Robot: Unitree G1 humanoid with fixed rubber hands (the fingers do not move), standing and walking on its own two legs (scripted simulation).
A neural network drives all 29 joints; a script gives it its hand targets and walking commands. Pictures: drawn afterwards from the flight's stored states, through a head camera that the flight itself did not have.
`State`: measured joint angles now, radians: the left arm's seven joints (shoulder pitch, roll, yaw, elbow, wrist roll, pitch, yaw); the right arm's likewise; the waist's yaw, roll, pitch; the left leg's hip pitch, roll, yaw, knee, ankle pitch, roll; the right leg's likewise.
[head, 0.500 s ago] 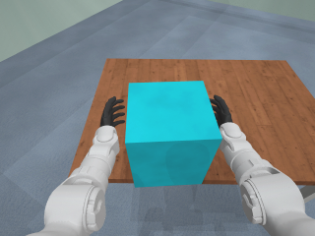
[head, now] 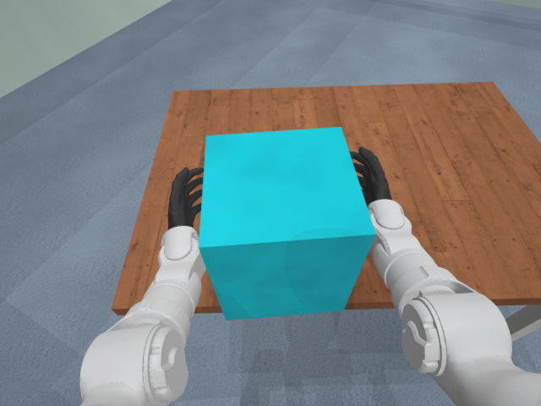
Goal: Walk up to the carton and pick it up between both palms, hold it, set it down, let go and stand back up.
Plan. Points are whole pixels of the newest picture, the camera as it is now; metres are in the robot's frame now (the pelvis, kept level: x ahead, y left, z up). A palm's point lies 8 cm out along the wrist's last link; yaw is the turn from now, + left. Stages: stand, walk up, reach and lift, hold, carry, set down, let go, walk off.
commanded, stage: reach and lift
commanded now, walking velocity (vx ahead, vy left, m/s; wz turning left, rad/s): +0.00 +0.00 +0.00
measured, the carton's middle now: (279, 229) +0.42 +0.01 +0.01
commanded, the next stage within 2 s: none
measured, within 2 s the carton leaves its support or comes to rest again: neither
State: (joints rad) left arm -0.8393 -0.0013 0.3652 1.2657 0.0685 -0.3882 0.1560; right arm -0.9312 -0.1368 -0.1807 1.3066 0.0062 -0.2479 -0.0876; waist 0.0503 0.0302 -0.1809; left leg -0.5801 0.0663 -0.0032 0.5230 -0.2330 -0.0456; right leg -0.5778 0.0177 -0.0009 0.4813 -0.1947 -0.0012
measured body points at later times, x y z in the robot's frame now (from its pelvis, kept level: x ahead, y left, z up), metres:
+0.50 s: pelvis +0.01 +0.00 +0.02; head +0.07 +0.01 +0.46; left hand +0.41 +0.16 +0.06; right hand +0.43 -0.14 +0.06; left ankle +0.00 +0.14 -0.73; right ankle +0.01 -0.12 -0.73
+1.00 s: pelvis +0.01 +0.00 +0.02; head +0.07 +0.02 +0.46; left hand +0.41 +0.16 +0.06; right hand +0.43 -0.14 +0.06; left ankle +0.00 +0.14 -0.73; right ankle +0.01 -0.12 -0.73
